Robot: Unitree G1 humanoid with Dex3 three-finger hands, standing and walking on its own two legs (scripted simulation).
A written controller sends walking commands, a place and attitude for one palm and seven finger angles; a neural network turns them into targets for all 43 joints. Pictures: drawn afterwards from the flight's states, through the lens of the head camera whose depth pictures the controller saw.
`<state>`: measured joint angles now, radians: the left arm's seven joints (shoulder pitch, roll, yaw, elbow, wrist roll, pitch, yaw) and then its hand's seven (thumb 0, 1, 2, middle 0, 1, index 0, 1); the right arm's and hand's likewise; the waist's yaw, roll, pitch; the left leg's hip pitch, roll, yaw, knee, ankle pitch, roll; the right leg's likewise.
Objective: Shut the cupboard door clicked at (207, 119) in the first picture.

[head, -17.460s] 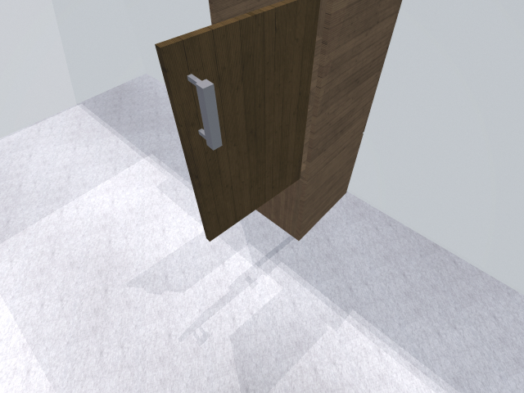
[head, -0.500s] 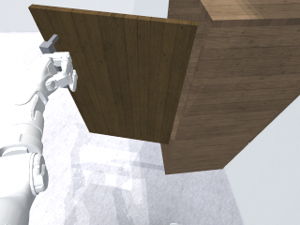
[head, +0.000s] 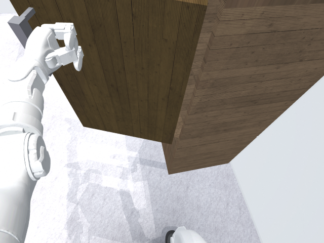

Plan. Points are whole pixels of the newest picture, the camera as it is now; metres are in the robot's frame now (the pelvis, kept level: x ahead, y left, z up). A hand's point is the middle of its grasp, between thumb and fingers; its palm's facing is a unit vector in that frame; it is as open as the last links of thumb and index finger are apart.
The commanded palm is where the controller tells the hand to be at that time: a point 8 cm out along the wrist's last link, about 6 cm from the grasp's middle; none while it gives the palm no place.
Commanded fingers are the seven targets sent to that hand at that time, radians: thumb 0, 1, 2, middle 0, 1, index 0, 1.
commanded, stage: push the door shut along its arc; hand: left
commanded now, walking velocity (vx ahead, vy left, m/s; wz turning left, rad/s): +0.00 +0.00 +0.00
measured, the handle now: (39, 43) +0.57 +0.22 +0.14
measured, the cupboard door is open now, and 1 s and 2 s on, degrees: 68 52 52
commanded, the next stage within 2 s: pull the fist back off the door in 0.58 s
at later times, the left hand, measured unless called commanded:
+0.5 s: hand (90, 42) +0.55 +0.11 +0.16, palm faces -0.37 -0.93 +0.00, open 3.3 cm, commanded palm +0.57 +0.15 +0.14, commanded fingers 0.00 0.90 0.90 -1.30 -1.50 -1.30 -1.50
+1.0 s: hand (102, 41) +0.58 +0.08 +0.13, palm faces +0.00 -1.00 +0.02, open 3.1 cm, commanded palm +0.54 +0.14 +0.14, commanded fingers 0.00 0.90 0.90 -1.30 -1.50 -1.30 -1.50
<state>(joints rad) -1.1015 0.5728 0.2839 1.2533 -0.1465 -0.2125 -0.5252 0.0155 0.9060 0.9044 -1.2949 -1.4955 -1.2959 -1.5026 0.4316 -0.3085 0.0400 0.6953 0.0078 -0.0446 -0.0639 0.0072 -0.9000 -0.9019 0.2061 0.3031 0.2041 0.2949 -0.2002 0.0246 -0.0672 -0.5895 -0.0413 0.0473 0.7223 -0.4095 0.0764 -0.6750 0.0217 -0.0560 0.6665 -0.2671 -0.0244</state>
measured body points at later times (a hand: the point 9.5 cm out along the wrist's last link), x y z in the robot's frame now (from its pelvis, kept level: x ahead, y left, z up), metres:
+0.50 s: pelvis +0.01 -0.01 -0.01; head +0.13 +0.00 +0.43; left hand +0.56 +0.16 +0.16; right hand -0.01 -0.29 -0.12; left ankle -0.04 +0.06 -0.71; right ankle +0.02 -0.11 -0.71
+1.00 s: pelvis +0.02 -0.02 +0.00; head +0.14 -0.03 +0.43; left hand +0.58 +0.14 +0.14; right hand -0.05 -0.26 -0.12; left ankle -0.04 +0.06 -0.71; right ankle +0.02 -0.11 -0.71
